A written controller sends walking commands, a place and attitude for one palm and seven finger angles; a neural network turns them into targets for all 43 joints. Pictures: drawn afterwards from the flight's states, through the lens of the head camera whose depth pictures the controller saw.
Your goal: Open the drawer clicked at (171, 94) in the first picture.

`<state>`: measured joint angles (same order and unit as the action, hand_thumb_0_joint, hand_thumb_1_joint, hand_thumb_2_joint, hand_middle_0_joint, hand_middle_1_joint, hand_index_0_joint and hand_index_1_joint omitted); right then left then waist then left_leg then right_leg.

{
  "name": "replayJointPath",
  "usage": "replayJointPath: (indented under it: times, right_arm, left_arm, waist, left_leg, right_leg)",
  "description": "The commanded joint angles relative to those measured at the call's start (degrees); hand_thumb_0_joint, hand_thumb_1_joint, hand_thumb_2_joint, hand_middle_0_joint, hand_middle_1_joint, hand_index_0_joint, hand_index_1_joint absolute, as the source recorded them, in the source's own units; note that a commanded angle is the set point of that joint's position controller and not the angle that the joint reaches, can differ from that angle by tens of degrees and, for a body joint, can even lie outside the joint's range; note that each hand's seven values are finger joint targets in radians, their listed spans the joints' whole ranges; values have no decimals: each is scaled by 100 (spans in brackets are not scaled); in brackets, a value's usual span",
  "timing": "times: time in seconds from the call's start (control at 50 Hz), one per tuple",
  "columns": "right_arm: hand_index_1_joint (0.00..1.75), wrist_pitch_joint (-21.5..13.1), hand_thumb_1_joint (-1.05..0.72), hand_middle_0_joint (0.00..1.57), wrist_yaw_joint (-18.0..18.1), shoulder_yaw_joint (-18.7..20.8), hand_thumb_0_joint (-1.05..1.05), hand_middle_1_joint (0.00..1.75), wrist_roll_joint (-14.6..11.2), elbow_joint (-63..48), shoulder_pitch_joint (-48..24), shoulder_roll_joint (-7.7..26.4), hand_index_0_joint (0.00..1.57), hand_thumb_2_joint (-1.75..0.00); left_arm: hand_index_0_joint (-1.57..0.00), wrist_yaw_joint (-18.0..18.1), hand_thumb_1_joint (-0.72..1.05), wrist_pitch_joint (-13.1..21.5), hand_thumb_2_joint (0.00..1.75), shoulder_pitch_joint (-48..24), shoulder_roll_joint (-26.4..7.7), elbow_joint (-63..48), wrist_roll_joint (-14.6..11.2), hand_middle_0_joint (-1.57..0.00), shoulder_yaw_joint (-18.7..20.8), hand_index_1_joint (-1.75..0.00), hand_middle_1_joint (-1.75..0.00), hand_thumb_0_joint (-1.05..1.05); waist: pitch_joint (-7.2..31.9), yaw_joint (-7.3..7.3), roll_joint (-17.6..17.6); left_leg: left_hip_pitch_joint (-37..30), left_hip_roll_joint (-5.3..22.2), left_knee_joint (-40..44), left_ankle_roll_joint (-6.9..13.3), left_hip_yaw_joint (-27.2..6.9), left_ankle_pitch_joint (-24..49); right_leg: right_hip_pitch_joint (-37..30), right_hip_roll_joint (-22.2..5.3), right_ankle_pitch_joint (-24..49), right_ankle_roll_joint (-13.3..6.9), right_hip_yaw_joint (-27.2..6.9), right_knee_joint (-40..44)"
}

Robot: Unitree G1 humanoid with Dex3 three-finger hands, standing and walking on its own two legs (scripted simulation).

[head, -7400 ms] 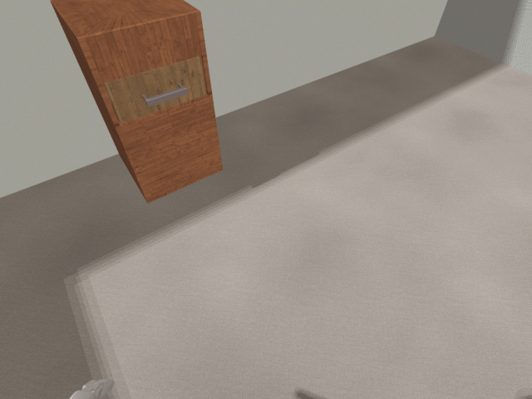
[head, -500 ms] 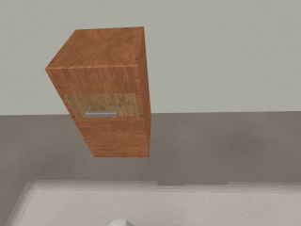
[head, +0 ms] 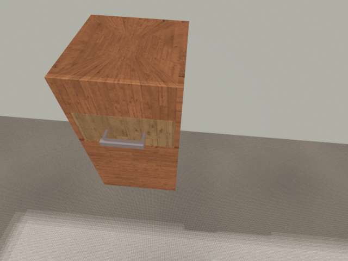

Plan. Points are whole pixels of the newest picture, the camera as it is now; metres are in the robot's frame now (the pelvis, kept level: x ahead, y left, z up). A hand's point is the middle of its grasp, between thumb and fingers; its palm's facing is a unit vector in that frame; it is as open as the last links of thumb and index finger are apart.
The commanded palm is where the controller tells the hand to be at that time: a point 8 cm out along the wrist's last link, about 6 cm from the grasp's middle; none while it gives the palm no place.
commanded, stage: come to a stop and stand still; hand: left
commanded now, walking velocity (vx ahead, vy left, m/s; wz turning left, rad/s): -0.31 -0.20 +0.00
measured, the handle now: (123, 138) +0.55 +0.25 -0.21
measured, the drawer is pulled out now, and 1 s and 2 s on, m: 0.00 0.00 0.00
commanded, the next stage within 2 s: look again from close up in 1.12 s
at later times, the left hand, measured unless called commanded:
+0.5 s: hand out of the picture +0.10 +0.12 -0.14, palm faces +0.01 -0.95 -0.30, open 7.4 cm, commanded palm none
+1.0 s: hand out of the picture -0.04 +0.16 -0.17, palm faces +0.06 -0.98 -0.20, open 7.4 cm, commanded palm none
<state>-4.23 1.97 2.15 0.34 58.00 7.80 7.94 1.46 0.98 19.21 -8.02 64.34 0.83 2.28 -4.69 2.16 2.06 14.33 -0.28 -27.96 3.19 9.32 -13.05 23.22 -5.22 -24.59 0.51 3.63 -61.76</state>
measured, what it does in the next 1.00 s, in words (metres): steps on the spot: right foot, then left foot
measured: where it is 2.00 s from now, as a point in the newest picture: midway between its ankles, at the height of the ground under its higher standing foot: outside the picture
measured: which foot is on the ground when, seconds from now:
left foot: down 0.00-0.30, up 0.32-0.88, down 0.90-1.00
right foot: up 0.00-0.28, down 0.30-0.90, up 0.92-1.00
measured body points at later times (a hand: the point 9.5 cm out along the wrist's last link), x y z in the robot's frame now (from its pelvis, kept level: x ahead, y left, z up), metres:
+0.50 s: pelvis +0.02 -0.07 +0.01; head +0.06 -0.12 +0.45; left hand +0.10 +0.17 -0.12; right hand +0.04 -0.32 -0.17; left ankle -0.05 +0.09 -0.63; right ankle +0.05 -0.14 -0.73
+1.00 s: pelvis -0.03 -0.03 +0.01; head -0.04 -0.02 +0.46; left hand -0.04 +0.21 -0.15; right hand -0.04 -0.26 -0.14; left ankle -0.08 +0.08 -0.73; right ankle +0.01 -0.14 -0.70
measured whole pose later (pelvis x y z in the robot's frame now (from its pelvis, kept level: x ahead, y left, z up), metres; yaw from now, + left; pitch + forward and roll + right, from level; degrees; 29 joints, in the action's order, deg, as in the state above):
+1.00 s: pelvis -0.03 -0.03 +0.01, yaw +0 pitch +1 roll -1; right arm 0.8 1.2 0.7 1.6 61.7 20.0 8.4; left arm 0.0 -2.9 17.8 -11.5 62.8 1.8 3.6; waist 2.9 0.3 1.1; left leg 6.0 0.3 -19.8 0.8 0.2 -15.0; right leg 25.7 0.4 -18.4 -0.1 1.7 -44.3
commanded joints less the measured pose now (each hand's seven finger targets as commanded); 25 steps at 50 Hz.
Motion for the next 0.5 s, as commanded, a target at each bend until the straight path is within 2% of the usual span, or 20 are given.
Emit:
replayJointPath:
  times: [0.0,0.06,0.08,0.16,0.2,0.22,0.24,0.26,0.28,0.3,0.32,0.34,0.36,0.38,0.42,0.48]
  right_arm:
    - [30,124,-90,20,83,-8,0,30,45,-2,406,602,20,-90]
    - [30,291,-90,20,97,105,0,30,57,-37,388,856,20,-90]
    - [30,342,-90,20,101,139,0,30,68,-52,424,922,20,-90]
    - [30,470,-90,20,90,262,0,30,144,-96,366,1119,20,-90]
    - [30,505,-90,20,64,297,0,30,152,-125,327,1172,20,-90]
    - [30,523,-90,20,42,307,0,30,140,-115,319,1182,20,-90]
    - [30,542,-90,20,12,313,0,30,113,-127,336,1193,20,-90]
    - [30,558,-90,20,-27,301,0,30,75,-115,534,1020,20,-90]
    - [30,572,-90,20,-66,246,0,30,34,-190,771,640,20,-90]
    - [30,648,-90,20,-36,249,0,30,-2,-273,607,656,20,-90]
    - [30,730,-90,20,-22,250,0,30,7,-240,537,638,20,-90]
    - [30,776,-90,20,-21,239,0,30,24,-193,590,645,20,-90]
    - [30,785,-90,20,-41,275,0,30,33,-139,605,745,20,-90]
    - [30,798,-90,20,-63,293,0,30,36,-90,682,795,20,-90]
    - [30,813,-90,20,-124,286,0,30,57,-86,684,852,20,-90]
    - [30,825,-90,20,-161,288,0,30,71,-111,615,904,20,-90]
  left_arm:
    - [-20,74,90,-178,90,782,-102,-117,-4,-20,1,-30,-30,0]
    - [-20,57,90,-323,90,330,-411,-422,42,-20,73,-30,-30,0]
    - [-20,46,90,-353,90,186,-529,-557,47,-20,111,-30,-30,0]
    - [-20,19,90,-385,90,-379,-610,-922,35,-20,170,-30,-30,0]
    - [-20,8,90,-346,90,-405,-652,-1016,23,-20,187,-30,-30,0]
    - [-20,2,90,-308,90,-361,-679,-1016,22,-20,191,-30,-30,0]
    - [-20,-6,90,-255,90,-243,-743,-1001,23,-20,195,-30,-30,0]
    - [-20,6,90,-163,90,-195,-983,-1000,59,-20,216,-30,-30,0]
    - [-20,68,90,-92,90,-243,-1477,-1004,120,-20,285,-30,-30,0]
    - [-20,65,90,-100,90,-60,-1581,-1010,54,-20,275,-30,-30,0]
    - [-20,86,90,-103,90,-182,-1468,-1032,43,-20,245,-30,-30,0]
    - [-20,113,90,-108,90,-447,-1396,-1083,40,-20,273,-30,-30,0]
    - [-20,121,90,-127,90,-686,-1336,-1159,35,-20,257,-30,-30,0]
    - [-20,140,90,-140,90,-857,-1264,-1205,15,-20,253,-30,-30,0]
    - [-20,138,90,-100,90,-799,-1281,-1249,16,-20,263,-30,-30,0]
    - [-20,139,90,-76,90,-521,-1296,-1111,7,-20,290,-30,-30,0]
  waist:
    - [597,36,-571]
    - [435,-81,-918]
    - [389,-116,-899]
    - [323,-204,-1208]
    - [394,-149,-1153]
    - [483,-103,-1056]
    - [613,-35,-946]
    - [859,-72,-245]
    - [965,-167,1192]
    - [1063,50,1140]
    - [1057,-31,739]
    - [1037,-104,946]
    - [877,-160,754]
    - [797,-219,576]
    - [847,-164,420]
    - [959,-22,498]
  left_leg:
    - [-219,1708,940,559,-865,4758]
    - [-322,1839,840,613,-944,4479]
    - [-294,1926,820,654,-1026,4369]
    - [-549,1937,597,650,-1124,4231]
    - [-569,1909,418,546,-1156,3946]
    - [-595,1774,251,417,-1076,3634]
    - [-546,1560,-44,211,-921,3069]
    - [-409,1078,-632,-124,-591,1981]
    - [622,295,-1650,-468,-175,-585]
    - [696,19,-2603,-461,-679,-2454]
    - [750,30,-3284,-441,-1137,-2285]
    - [930,27,-3693,-461,-1326,-2085]
    - [1090,51,-4040,-506,-1334,-1792]
    - [1169,102,-4150,-543,-1365,-1473]
    - [1326,66,-4137,-631,-1355,-1048]
    - [1444,76,-3881,-717,-1374,-813]
  right_leg:
    - [-524,-81,581,163,-221,1021]
    - [-321,38,516,128,-132,1263]
    - [-275,69,410,86,-158,1198]
    - [-120,179,145,2,-220,1430]
    - [-349,177,337,-39,-197,2003]
    - [-587,200,749,-33,-132,2528]
    - [-942,169,1490,-9,-81,3221]
    - [-1383,-164,3114,-31,-376,3811]
    - [-2025,-1277,5599,-490,-1707,3759]
    - [-1786,-1941,6950,-1111,-1872,3770]
    - [-1629,-1801,6600,-1246,-1571,3808]
    - [-1485,-1656,5916,-1210,-1590,3897]
    - [-1492,-1515,5493,-1191,-1552,3890]
    - [-1468,-1387,5171,-1072,-1334,3902]
    - [-1655,-1268,4710,-938,-1245,3989]
    - [-2029,-1297,4015,-848,-1344,4160]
